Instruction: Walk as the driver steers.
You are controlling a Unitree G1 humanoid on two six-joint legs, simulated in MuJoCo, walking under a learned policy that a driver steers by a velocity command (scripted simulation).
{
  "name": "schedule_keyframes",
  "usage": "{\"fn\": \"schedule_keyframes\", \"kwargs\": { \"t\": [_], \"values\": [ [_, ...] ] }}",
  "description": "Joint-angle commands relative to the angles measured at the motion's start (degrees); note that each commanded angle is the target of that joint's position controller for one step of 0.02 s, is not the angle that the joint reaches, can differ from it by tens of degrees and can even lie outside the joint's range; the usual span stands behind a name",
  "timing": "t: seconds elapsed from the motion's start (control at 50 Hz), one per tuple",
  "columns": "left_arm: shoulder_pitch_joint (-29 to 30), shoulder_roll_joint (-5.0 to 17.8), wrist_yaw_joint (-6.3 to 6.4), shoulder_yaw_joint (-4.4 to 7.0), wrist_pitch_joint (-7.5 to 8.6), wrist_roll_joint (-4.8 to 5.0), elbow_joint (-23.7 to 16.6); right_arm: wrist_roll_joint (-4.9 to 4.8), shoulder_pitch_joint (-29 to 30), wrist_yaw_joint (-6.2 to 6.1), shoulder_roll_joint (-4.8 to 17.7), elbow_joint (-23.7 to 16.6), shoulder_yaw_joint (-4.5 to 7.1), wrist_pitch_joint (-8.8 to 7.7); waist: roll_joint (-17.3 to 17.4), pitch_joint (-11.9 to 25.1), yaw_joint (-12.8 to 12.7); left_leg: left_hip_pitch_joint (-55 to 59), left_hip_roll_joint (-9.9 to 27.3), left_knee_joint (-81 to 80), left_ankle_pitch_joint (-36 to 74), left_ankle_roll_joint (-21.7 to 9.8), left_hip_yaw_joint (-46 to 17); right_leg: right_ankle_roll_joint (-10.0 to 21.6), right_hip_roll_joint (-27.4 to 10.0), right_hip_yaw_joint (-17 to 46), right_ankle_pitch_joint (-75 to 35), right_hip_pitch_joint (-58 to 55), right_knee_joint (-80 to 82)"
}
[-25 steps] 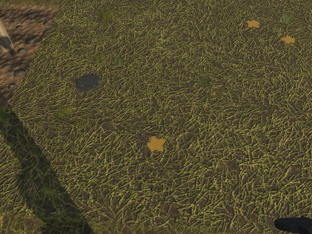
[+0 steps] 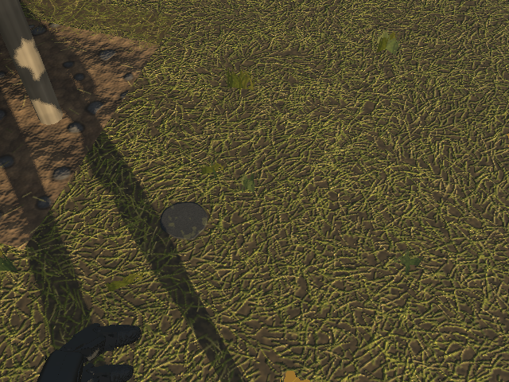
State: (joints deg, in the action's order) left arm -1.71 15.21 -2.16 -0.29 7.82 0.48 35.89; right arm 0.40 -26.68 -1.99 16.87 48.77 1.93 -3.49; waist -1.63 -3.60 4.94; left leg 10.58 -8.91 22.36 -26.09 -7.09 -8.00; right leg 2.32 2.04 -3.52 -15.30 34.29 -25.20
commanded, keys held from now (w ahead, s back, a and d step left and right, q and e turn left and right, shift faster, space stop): e+shift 0.48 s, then w+e+shift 0.42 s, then w+q+shift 0.08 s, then s+q+shift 0.02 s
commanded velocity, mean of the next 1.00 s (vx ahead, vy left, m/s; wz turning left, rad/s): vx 0.41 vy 0.00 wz -0.77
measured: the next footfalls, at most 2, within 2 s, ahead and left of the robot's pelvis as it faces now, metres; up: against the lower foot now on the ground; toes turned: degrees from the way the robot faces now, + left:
left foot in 0.48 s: +0.40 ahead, +0.07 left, +0.00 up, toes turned -36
right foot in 1.02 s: +0.33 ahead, -0.33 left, +0.00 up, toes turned -56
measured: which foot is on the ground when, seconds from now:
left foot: down 0.00-0.02, up 0.04-0.46, down 0.48-1.00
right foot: down 0.00-0.46, up 0.48-1.00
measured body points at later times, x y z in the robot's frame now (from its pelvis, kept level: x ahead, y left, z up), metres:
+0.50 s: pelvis +0.24 +0.02 +0.02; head +0.26 +0.01 +0.47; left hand +0.47 +0.26 -0.07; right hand +0.33 -0.30 -0.05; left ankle +0.37 +0.09 -0.71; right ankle +0.21 -0.08 -0.70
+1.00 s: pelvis +0.35 -0.14 +0.02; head +0.34 -0.14 +0.47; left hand +0.69 -0.15 -0.04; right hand +0.11 -0.33 -0.10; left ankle +0.37 +0.09 -0.71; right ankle +0.30 -0.28 -0.69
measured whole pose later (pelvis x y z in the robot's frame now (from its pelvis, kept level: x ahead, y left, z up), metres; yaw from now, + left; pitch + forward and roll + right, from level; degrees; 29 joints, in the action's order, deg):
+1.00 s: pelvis +0.35 -0.14 +0.02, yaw -51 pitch +3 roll +1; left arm -8.2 19.0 -6.2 3.0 -2.1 -2.3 33.4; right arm 2.6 -25.8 -0.4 20.0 46.3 4.4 -3.7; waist 0.6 4.6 5.2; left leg 4.9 8.1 15.2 -21.1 7.2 14.8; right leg 4.2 -4.4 -2.6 17.7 32.2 -43.6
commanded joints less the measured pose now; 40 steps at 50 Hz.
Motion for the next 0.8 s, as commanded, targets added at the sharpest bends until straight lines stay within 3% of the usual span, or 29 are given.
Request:
{"fn": "schedule_keyframes", "kwargs": {
  "t": [0.02,0.04,0.06,0.08,0.1,0.12,0.14,0.18,0.2,0.24,0.28,0.32,0.38,0.44,0.46,0.48,0.5,0.52,0.54,0.58,0.62,0.68,0.7,0.74,0.8],
  "values": [
    [-31.5,11.6,0.71,4.06,0.67,0.11,6.7,4.71,9.4,-0.93,6.0,-6.8,1.27,0.28,-5.9,19.4,-16.4,-26.4,4.3,52.2,26.2,11.5,4.8,5.9,-7.3,10.6,-26.0,-51.1,-6.0],
    [-30.0,12.6,-0.25,3.90,1.09,-3.46,6.1,1.44,-5.3,0.40,0.2,-6.6,-0.73,-0.02,-14.9,32.0,-8.8,-46.9,-0.5,71.7,-12.7,14.7,-3.0,20.1,-24.2,41.4,-31.2,-72.2,-8.6],
    [-23.9,12.3,0.03,5.54,0.27,-2.81,1.9,-0.74,-1.6,1.15,7.1,-7.5,0.00,-0.35,-5.3,35.3,-12.1,-48.9,2.6,73.8,-4.5,14.1,-6.7,21.0,-23.3,46.4,-15.2,-68.6,-2.4],
    [-17.1,11.1,0.89,5.40,-0.76,-1.26,-0.6,-1.34,6.6,1.22,9.7,-10.5,0.67,-0.67,0.3,25.7,-10.9,-50.0,5.5,69.0,-0.5,12.5,-6.2,18.7,-20.3,41.1,-2.4,-57.0,1.0],
    [-12.0,9.6,1.52,4.73,-2.05,-0.22,-1.5,0.17,11.8,1.27,9.1,-12.4,0.54,-0.82,9.6,15.2,-7.8,-49.2,5.9,64.6,2.0,10.5,-2.4,16.5,-16.7,38.0,6.0,-41.2,6.7],
    [-10.1,10.9,1.98,4.88,-2.47,-0.29,-2.2,0.56,12.1,1.28,8.4,-13.7,0.44,-0.45,8.5,9.4,-4.9,-48.4,6.3,62.4,2.3,10.3,-1.8,17.6,-15.6,37.2,5.2,-30.6,8.7],
    [-9.8,11.0,1.95,5.05,-2.73,-0.77,-2.3,1.07,11.3,1.38,7.9,-14.0,0.36,0.01,7.1,5.9,-3.3,-45.6,7.1,58.7,1.4,10.2,-1.8,17.4,-12.8,33.9,0.8,-23.0,10.0],
    [-8.4,9.8,1.72,4.86,-3.16,-0.33,-2.1,1.42,9.1,0.73,5.6,-13.5,-0.11,0.23,5.1,4.8,-1.1,-41.2,8.4,46.2,1.9,11.0,-0.6,15.4,-7.5,26.0,-5.4,-14.1,9.0],
    [-8.8,10.2,1.92,5.06,-3.46,-0.10,-1.8,1.64,10.9,0.25,4.5,-14.3,-0.55,0.13,4.5,5.3,-1.5,-39.4,7.4,38.8,3.3,11.7,1.2,14.7,-5.5,23.8,-11.0,-11.5,8.2],
    [-10.6,12.9,2.77,6.12,-4.84,0.08,-0.9,1.34,13.5,-0.47,3.5,-15.1,-0.84,0.61,1.6,10.8,-2.1,-36.2,5.3,31.6,9.1,13.2,1.4,13.4,-4.8,24.1,-14.9,-12.9,5.7],
    [-11.0,13.4,3.67,6.63,-6.47,1.11,-1.0,0.51,16.4,-0.72,4.6,-15.5,-0.48,1.33,-0.4,13.7,-2.9,-35.7,4.1,26.8,15.2,13.7,-0.1,10.4,-3.6,25.4,-6.8,-15.1,4.0],
    [-11.6,13.0,4.60,6.76,-7.97,1.89,-1.2,0.10,21.1,-0.67,4.9,-16.7,-0.27,1.73,-2.8,13.0,-4.5,-37.5,3.5,22.2,17.9,13.5,-1.9,7.9,-2.8,28.5,6.3,-17.4,3.6],
    [-12.5,12.1,5.45,7.03,-9.39,1.28,-2.0,-0.28,25.9,-0.07,5.3,-17.6,0.27,1.01,-6.7,9.9,-6.3,-37.8,3.0,14.4,17.3,12.6,-3.8,6.4,-2.8,33.6,18.0,-20.2,2.8],
    [-10.6,10.7,5.39,7.12,-9.94,1.20,-3.6,-0.62,23.2,0.72,6.6,-15.9,1.62,-0.59,-9.1,9.2,-4.8,-29.6,4.5,1.8,20.2,10.5,-3.7,4.2,-1.5,36.5,18.7,-21.1,-1.9],
    [-11.5,8.6,5.08,6.54,-10.15,1.40,-3.9,-0.59,21.1,0.81,7.0,-15.0,2.01,-0.85,-5.8,10.5,-4.6,-21.9,9.3,-4.1,26.1,8.0,-4.8,2.4,1.2,34.4,30.0,-18.0,-7.5],
    [-17.2,4.7,4.73,5.44,-10.37,0.65,-3.1,0.21,21.6,0.34,9.3,-15.6,2.51,-0.21,5.1,14.1,-7.9,-11.6,22.0,-1.9,35.0,1.9,-15.0,-0.2,6.4,25.9,49.9,-10.5,-20.4],
    [-19.7,8.0,4.15,5.88,-10.01,1.00,-5.1,1.89,19.7,0.33,10.2,-15.2,2.89,0.95,15.5,16.1,-9.1,-8.6,30.7,-4.7,24.2,-5.6,-28.3,-2.0,7.7,18.4,54.8,-0.8,-29.2],
    [-18.2,12.0,3.64,6.60,-9.48,1.03,-4.7,0.95,20.2,0.30,8.3,-15.8,3.05,1.16,14.2,13.1,-7.4,-10.0,30.5,-7.8,2.5,-6.4,-30.5,-3.4,2.1,15.9,47.4,4.8,-34.8],
    [-15.6,14.1,3.53,7.22,-9.46,1.28,-4.6,-0.04,21.3,-0.01,7.4,-16.3,2.89,1.25,12.6,9.2,-6.1,-12.5,26.9,-8.9,-6.3,-3.9,-25.3,-4.3,0.4,14.0,42.2,7.9,-37.2],
    [-15.9,12.9,3.38,6.99,-9.45,0.32,-4.1,-1.37,20.1,-0.80,8.4,-15.8,3.14,1.41,10.7,7.1,-5.4,-13.4,23.7,-9.9,-8.8,-0.5,-18.3,-5.6,-2.4,9.7,36.7,11.5,-44.4],
    [-14.2,10.0,2.70,5.95,-8.50,0.17,-5.2,-0.83,16.2,-0.81,8.4,-14.5,3.16,0.48,9.6,5.4,-3.5,-15.1,22.1,-11.6,-8.7,-0.1,-12.2,-5.8,-4.9,5.9,33.4,13.8,-48.9],
    [-11.9,8.7,2.51,5.43,-7.59,0.77,-6.8,-0.10,12.6,-0.08,8.5,-12.9,3.31,-0.91,8.8,4.4,-2.2,-14.9,22.5,-12.5,-10.3,-0.8,-8.7,-5.9,-7.9,5.8,30.0,17.5,-51.2],
    [-7.4,9.0,-0.34,5.18,-9.27,-5.05,-7.8,3.01,9.4,1.02,9.7,-11.6,3.18,-0.53,2.2,3.9,-1.8,-19.9,23.8,-14.6,-10.4,-0.9,-7.3,-4.7,-5.5,6.2,28.4,14.8,-49.8],
    [-8.6,8.5,-2.45,5.39,-10.44,-3.43,-7.4,2.32,10.7,1.96,10.8,-11.2,3.84,-0.90,7.7,3.2,-3.5,-19.8,24.3,-15.4,-9.2,0.1,-3.2,-4.1,-5.6,6.9,25.3,15.1,-48.3],
    [-7.5,9.1,-2.96,5.65,-10.73,-2.46,-7.0,1.75,9.9,2.14,10.5,-10.4,3.88,-1.62,9.7,2.1,-3.7,-17.8,26.5,-16.5,-8.0,0.6,1.0,-4.1,-6.7,7.1,23.0,15.9,-44.7]
  ]
}}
